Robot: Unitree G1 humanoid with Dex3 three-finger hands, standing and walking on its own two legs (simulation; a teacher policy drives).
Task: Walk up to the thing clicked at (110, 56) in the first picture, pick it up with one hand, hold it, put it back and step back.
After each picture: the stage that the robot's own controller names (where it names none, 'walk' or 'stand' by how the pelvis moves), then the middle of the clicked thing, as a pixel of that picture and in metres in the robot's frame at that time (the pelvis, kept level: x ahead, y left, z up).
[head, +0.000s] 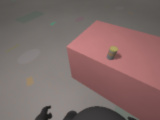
stand; (111, 53) +0.58 -0.18 -0.01
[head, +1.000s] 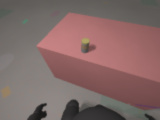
walk; (85, 45) +0.57 +0.09 +0.02
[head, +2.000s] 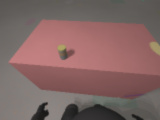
stand; (62, 52) +0.50 +0.24 +0.02
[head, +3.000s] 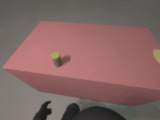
stand; (57, 59) +0.42 +0.27 +0.00
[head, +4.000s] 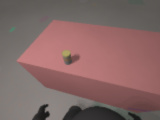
stand; (67, 57) +0.46 +0.20 +0.00
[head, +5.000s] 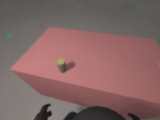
stand; (61, 65) +0.40 +0.23 -0.01
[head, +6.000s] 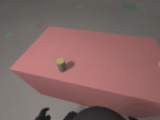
stand; (61, 65) +0.41 +0.24 -0.01
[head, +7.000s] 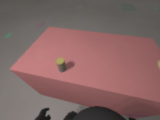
stand; (61, 65) +0.41 +0.24 -0.01
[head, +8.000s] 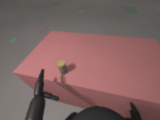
rise first; (62, 67) +0.39 +0.25 -0.01
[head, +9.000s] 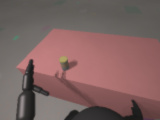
go down; (64, 63) +0.43 +0.24 +0.00
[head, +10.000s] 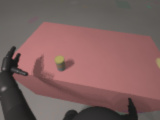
go down; (60, 63) +0.40 +0.22 +0.01
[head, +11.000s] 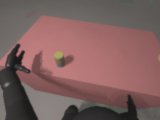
close in; (59, 59) +0.41 +0.22 +0.02
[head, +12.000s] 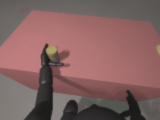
close; (53, 55) +0.43 +0.24 +0.05
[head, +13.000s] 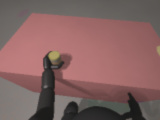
close; (56, 60) +0.39 +0.22 +0.05
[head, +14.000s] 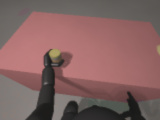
lift; (56, 58) +0.41 +0.22 +0.05
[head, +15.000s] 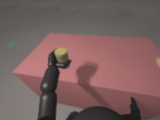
lift; (62, 58) +0.33 +0.18 +0.19
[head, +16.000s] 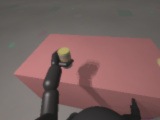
hold; (65, 58) +0.34 +0.16 +0.18
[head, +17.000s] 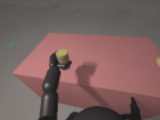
hold; (63, 60) +0.33 +0.17 +0.17
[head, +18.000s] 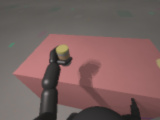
crouch; (64, 56) +0.34 +0.17 +0.20
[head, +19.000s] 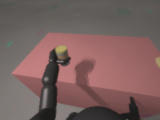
crouch; (63, 56) +0.36 +0.18 +0.17
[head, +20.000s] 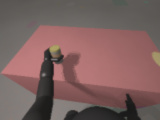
lower; (56, 54) +0.42 +0.22 +0.10
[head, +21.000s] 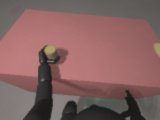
lower; (52, 55) +0.43 +0.23 +0.05
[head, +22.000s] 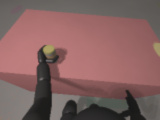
lower; (51, 54) +0.43 +0.24 +0.06
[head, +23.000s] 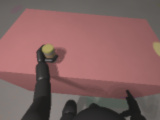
lower; (50, 54) +0.43 +0.24 +0.06
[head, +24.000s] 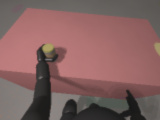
loosen; (50, 53) +0.44 +0.25 +0.06
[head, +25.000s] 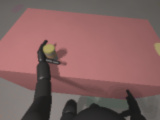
withdraw; (51, 53) +0.43 +0.24 +0.06
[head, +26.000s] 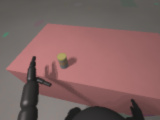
sink last; (63, 61) +0.41 +0.23 +0.03
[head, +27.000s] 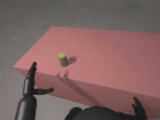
stand; (63, 59) +0.44 +0.25 +0.03
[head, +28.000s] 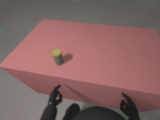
stand; (58, 57) +0.42 +0.25 +0.05
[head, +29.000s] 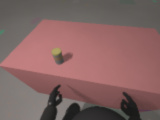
stand; (58, 56) +0.43 +0.25 +0.06
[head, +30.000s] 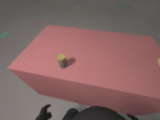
stand; (62, 61) +0.43 +0.23 +0.01
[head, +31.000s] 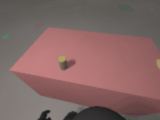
stand; (63, 63) +0.43 +0.23 -0.01
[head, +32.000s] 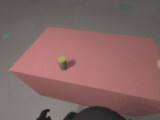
stand; (62, 63) +0.43 +0.23 -0.01
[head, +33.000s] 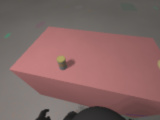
stand; (62, 63) +0.43 +0.24 -0.01
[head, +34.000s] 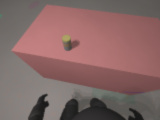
walk; (67, 43) +0.54 +0.20 +0.01
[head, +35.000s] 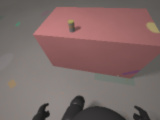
walk; (71, 26) +0.87 +0.26 +0.01
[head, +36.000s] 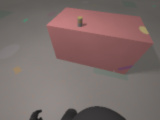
stand; (79, 21) +1.12 +0.17 +0.00
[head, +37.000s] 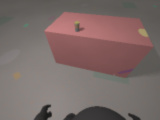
stand; (77, 26) +1.06 +0.21 -0.01
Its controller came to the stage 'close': yes
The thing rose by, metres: 0.20
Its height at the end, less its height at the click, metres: +0.00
